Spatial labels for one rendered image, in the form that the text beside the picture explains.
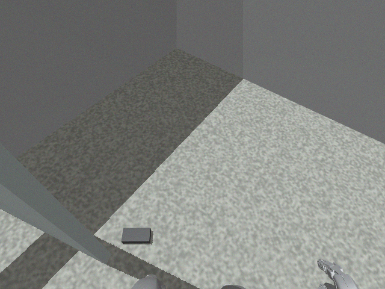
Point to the small box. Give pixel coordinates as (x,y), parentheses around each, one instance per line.
(136,235)

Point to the right robot hand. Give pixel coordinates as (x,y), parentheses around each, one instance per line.
(335,273)

